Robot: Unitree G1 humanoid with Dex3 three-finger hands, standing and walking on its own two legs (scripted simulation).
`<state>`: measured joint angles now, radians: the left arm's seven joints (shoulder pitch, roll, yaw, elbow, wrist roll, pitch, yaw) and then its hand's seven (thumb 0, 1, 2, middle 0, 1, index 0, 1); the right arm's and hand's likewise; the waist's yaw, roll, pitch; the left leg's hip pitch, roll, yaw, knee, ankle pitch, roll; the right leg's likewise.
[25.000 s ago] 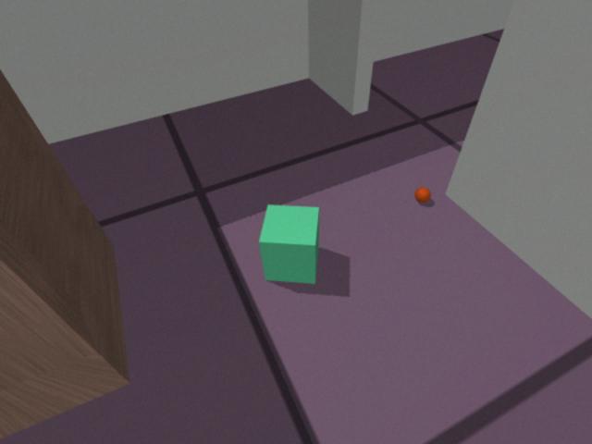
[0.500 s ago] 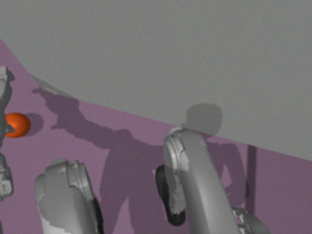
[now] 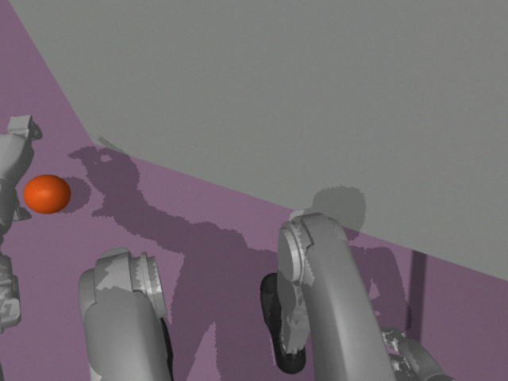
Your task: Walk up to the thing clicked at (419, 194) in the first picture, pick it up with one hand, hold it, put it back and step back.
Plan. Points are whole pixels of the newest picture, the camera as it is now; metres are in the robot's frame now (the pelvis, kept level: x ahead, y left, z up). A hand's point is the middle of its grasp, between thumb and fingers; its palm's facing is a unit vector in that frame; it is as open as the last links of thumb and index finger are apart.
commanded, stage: rest palm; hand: left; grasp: from above
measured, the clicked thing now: (47, 194) +0.46 +0.31 -0.28
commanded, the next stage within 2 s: close in 1.02 s
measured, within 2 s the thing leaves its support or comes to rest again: neither
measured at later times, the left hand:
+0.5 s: hand (39, 189) +0.45 +0.30 -0.23, palm faces -0.45 -0.10 -0.89, open 14.2 cm
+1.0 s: hand (41, 194) +0.45 +0.31 -0.25, palm faces -0.44 -0.12 -0.89, open 14.0 cm
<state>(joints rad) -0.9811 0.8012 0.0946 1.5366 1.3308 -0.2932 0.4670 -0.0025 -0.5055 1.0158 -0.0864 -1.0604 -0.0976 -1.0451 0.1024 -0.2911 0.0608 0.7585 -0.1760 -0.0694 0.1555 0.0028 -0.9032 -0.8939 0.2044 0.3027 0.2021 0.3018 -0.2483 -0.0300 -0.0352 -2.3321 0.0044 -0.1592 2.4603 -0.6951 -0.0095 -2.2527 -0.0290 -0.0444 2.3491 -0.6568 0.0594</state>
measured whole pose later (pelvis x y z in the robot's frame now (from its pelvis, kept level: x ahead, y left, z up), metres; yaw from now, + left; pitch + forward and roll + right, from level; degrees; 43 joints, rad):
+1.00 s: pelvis +0.00 +0.01 -0.03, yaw -4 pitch +27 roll -13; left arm -0.98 0.97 0.18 1.75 1.36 -0.29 0.63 0.00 -0.49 0.98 -0.07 -1.03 -0.08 -1.01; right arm 0.08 -0.33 0.21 0.74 -0.31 -0.20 0.27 0.00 -0.90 -0.90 0.20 0.30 0.20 0.30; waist -0.35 -0.10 0.11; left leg -2.35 0.01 -0.24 2.60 -0.74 -0.01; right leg -2.25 0.01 -0.10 2.42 -0.66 0.09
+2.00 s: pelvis +0.00 +0.01 -0.03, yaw -6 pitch +25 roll -14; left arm -0.98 0.99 0.16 1.77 1.33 -0.27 0.66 0.00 -0.23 0.89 -0.17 -1.15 -0.23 -1.08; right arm 0.06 -0.35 0.25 0.73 -0.31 -0.27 0.31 0.00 -0.90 -0.90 0.20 0.30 0.20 0.30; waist -0.36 -0.12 0.14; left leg -2.35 0.01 -0.26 2.62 -0.73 0.00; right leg -2.23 0.02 -0.12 2.42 -0.65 0.09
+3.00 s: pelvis +0.00 +0.01 -0.03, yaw -6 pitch +25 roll -14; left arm -0.99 1.01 0.15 1.78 1.31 -0.27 0.66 -0.02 0.03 0.57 -0.47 -0.99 -0.63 -0.88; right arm 0.06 -0.36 0.27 0.72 -0.31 -0.28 0.30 0.00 -0.90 -0.90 0.20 0.30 0.20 0.30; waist -0.37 -0.13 0.17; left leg -2.34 0.01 -0.27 2.60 -0.73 -0.01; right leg -2.22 0.02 -0.12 2.40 -0.64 0.08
